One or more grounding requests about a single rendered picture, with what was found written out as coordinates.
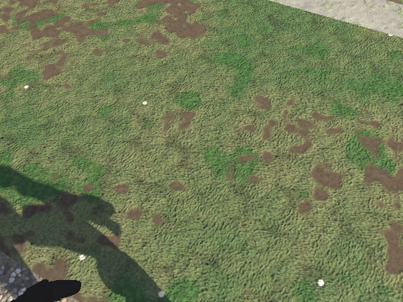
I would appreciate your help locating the robot left hand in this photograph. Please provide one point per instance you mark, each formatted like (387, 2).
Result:
(45, 291)

